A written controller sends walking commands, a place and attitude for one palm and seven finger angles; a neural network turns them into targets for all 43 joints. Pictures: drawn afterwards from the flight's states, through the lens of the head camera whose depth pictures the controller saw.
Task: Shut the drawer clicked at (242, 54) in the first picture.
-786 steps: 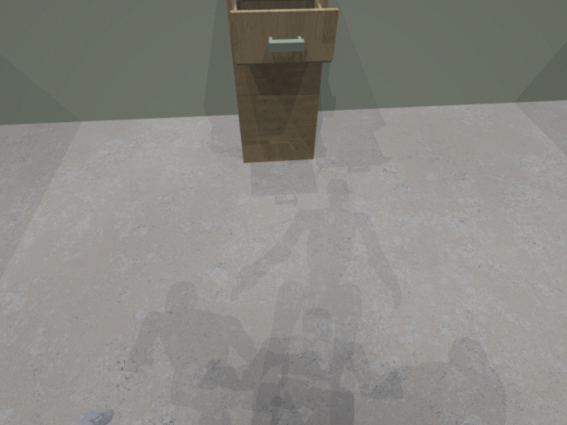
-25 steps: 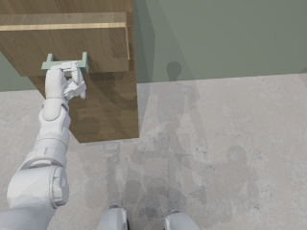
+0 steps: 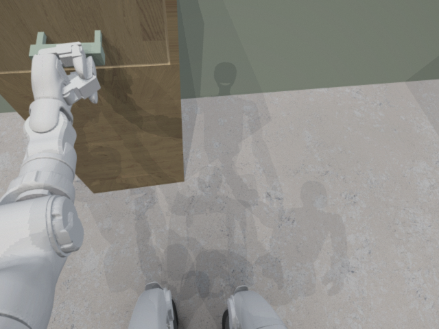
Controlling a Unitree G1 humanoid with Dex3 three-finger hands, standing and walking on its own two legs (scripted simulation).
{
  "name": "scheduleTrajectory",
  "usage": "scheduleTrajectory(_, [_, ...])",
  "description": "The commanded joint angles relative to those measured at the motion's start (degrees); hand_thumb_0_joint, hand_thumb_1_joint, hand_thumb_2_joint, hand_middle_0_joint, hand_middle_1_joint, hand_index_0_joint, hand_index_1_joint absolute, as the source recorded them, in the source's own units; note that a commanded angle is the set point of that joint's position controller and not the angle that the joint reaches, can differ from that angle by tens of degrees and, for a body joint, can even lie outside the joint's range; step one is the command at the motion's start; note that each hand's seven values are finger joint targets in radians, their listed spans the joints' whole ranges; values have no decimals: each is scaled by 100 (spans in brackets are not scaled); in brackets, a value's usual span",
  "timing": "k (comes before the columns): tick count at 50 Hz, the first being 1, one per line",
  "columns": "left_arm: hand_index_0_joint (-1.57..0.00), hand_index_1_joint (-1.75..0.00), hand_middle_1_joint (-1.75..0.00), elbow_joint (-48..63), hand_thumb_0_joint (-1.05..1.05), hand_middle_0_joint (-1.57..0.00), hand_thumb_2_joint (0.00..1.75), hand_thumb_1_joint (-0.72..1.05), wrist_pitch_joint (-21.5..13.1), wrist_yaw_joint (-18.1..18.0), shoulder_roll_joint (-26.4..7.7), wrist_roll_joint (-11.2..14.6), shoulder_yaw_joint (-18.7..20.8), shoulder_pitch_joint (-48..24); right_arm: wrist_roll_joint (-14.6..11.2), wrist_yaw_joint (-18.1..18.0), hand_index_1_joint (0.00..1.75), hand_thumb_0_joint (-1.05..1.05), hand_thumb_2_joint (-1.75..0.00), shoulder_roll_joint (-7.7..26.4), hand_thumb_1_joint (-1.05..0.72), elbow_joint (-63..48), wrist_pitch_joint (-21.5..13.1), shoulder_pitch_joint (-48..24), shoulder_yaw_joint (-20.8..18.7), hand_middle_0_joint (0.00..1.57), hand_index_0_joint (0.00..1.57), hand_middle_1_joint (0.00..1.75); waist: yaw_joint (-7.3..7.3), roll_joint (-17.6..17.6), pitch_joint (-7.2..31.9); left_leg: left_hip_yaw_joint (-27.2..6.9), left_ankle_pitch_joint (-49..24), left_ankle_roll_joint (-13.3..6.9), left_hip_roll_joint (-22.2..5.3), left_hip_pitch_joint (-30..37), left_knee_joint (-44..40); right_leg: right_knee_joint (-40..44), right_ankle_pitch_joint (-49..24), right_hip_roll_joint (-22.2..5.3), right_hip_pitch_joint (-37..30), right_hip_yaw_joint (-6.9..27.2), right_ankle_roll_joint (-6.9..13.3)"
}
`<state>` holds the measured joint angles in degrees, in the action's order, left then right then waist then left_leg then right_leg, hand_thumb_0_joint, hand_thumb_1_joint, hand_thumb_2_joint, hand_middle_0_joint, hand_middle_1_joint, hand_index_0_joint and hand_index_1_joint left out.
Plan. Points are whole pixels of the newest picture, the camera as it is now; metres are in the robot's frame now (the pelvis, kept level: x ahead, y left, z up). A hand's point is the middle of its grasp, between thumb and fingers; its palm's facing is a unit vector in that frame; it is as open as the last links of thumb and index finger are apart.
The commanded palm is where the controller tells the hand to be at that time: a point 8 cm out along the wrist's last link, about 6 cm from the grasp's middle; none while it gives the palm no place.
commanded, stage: push the drawer shut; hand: left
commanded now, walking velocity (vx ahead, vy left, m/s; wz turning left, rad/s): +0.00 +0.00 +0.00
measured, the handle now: (69, 46) +0.61 +0.21 +0.09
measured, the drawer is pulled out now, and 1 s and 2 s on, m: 0.00 0.00 0.00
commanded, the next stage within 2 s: pull the fist back off the drawer in 0.38 s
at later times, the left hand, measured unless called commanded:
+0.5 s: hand (86, 76) +0.54 +0.18 +0.08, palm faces +0.07 -1.00 -0.04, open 3.0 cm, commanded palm +0.57 +0.20 +0.09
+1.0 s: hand (90, 78) +0.54 +0.17 +0.09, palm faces +0.08 -1.00 +0.00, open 3.0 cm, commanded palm +0.50 +0.20 +0.09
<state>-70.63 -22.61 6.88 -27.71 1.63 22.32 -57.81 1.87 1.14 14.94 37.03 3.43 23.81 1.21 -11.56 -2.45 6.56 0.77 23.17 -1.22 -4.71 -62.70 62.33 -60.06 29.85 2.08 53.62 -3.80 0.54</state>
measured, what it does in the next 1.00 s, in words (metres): stands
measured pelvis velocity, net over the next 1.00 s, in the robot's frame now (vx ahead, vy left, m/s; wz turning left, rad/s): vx -0.03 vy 0.02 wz -0.01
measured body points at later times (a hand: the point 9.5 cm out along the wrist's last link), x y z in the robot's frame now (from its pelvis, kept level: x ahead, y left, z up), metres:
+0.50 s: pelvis -0.03 +0.01 -0.02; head +0.12 +0.05 +0.40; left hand +0.53 +0.23 +0.09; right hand -0.06 -0.25 -0.11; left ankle +0.05 +0.11 -0.66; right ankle -0.02 -0.12 -0.66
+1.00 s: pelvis -0.03 +0.02 -0.01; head +0.12 +0.05 +0.41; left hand +0.53 +0.22 +0.09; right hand -0.07 -0.24 -0.11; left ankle +0.05 +0.11 -0.66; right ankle -0.02 -0.12 -0.66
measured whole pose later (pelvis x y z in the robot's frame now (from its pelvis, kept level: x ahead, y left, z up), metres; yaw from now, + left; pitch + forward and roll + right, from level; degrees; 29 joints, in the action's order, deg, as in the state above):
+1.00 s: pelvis -0.03 +0.02 -0.01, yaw -1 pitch +24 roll -6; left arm -70.4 -18.5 2.7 -29.5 -0.1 21.1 -63.9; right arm 3.0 1.9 15.0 36.8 0.4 25.3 2.7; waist -13.5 -2.8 5.7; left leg 0.3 21.2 -2.7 -4.4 -68.6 65.0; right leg -62.4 27.8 2.0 59.2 -3.9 -0.6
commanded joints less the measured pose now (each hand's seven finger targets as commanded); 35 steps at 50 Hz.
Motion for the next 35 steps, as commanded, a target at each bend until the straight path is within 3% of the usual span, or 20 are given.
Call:
scheduleTrajectory(1, [-140, -160, -160, 1249, 0, -140, 90, 90, -251, -332, -1363, -48, 30, -3464, 54, -52, 30, 0, -90, 1088, -90, -136, -34, 1136, -394, 20, 20, 30, -368, -746, 2695, -532, -1588, -105, 182, 3172, -381, 898, -1354, 191, 319, 148, 12])
scheduleTrajectory(3, [-140, -160, -160, 1226, 0, -140, 90, 90, -231, -421, -1391, -92, 21, -3763, 81, -52, 30, 0, -90, 1107, -90, -55, -56, 1196, -387, 20, 20, 30, -481, -734, 2597, -566, -1410, -112, 167, 3145, -353, 902, -1205, 195, 494, 124, 13])
scheduleTrajectory(5, [-140, -160, -160, 1319, 0, -140, 90, 90, -273, -473, -1307, -177, -161, -4136, 91, -52, 30, 0, -90, 1114, -90, -14, -82, 1222, -378, 20, 20, 30, -585, -982, 2690, -646, -1354, -94, 151, 3328, -341, 853, -1111, 185, 755, 114, 30])
scheduleTrajectory(7, [-140, -160, -160, 1187, 0, -140, 90, 90, -247, -529, -1360, -209, -165, -4254, 113, -61, 30, 0, -90, 1146, -90, 17, -117, 1247, -362, 20, 20, 30, -655, -921, 2586, -702, -1065, -95, 145, 3218, -347, 839, -919, 184, 895, 87, 37])
scheduleTrajectory(13, [-140, -160, -160, 1154, 0, -140, 90, 90, -190, -633, -1327, -295, -371, -4740, 133, -74, 30, 0, -90, 1165, -90, 13, -246, 1230, -302, 20, 20, 30, -786, -1235, 2650, -821, -499, -87, 147, 3194, -377, 772, -585, 182, 1214, 48, 62])
scheduleTrajectory(15, [-140, -160, -160, 1263, 0, -140, 90, 90, -218, -663, -1491, -323, -314, -4954, 132, -91, 30, 0, -90, 1203, -90, 10, -297, 1243, -290, 20, 20, 30, -779, -1386, 2812, -901, -384, -65, 126, 3321, -419, 722, -530, 177, 1302, 40, 75])
scheduleTrajectory(17, [-140, -160, -160, 1014, 0, -140, 90, 90, -132, -672, -1471, -310, -367, -4869, 117, -108, 30, 0, -90, 1212, -90, -2, -343, 1204, -249, 20, 20, 30, -847, -1149, 2601, -876, 3, -95, 130, 3003, -438, 778, -338, 181, 1301, 53, 52])
scheduleTrajectory(19, [-140, -160, -160, 990, 0, -140, 90, 90, -106, -683, -1604, -297, -349, -4983, 122, -137, 30, 0, -90, 1247, -90, 3, -417, 1202, -204, 20, 20, 30, -883, -1262, 2546, -904, 245, -108, 126, 2877, -480, 761, -214, 171, 1349, 65, 57])
scheduleTrajectory(24, [-140, -160, -160, 808, 0, -140, 90, 90, 0, -626, -1729, -246, -380, -4980, 95, -202, 30, 0, -90, 1300, -90, 8, -584, 1181, -134, 20, 20, 30, -921, -1246, 2421, -963, 719, -105, 78, 2672, -582, 766, -1, 165, 1411, 70, 46])
scheduleTrajectory(28, [-140, -160, -160, 1007, 0, -140, 90, 90, 14, -623, -1899, -230, -234, -5062, 113, -209, 30, 0, -90, 1315, -90, -24, -638, 1206, -152, 20, 20, 30, -830, -1322, 2682, -968, 540, -85, 73, 2786, -537, 711, -128, 161, 1344, 51, 62])
scheduleTrajectory(31, [-140, -160, -160, 878, 0, -140, 90, 90, 59, -619, -1675, -220, -288, -4962, 120, -166, 30, 0, -90, 1316, -90, -48, -628, 1212, -177, 20, 20, 30, -817, -1251, 2585, -1028, 631, -67, 89, 2818, -572, 706, -93, 159, 1467, 14, 71])
scheduleTrajectory(33, [-140, -160, -160, 898, 0, -140, 90, 90, 75, -645, -1926, -229, -64, -4910, 140, -157, 30, 0, -90, 1344, -90, -46, -622, 1251, -179, 20, 20, 30, -735, -1187, 2591, -1023, 670, -64, 88, 2716, -574, 677, -68, 153, 1377, 2, 72])
scheduleTrajectory(35, [-140, -160, -160, 947, 0, -140, 90, 90, 72, -630, -1784, -242, -118, -4871, 148, -126, 30, 0, -90, 1322, -90, -53, -612, 1262, -196, 20, 20, 30, -692, -1268, 2670, -1032, 494, -57, 97, 2843, -566, 652, -158, 152, 1390, -18, 86])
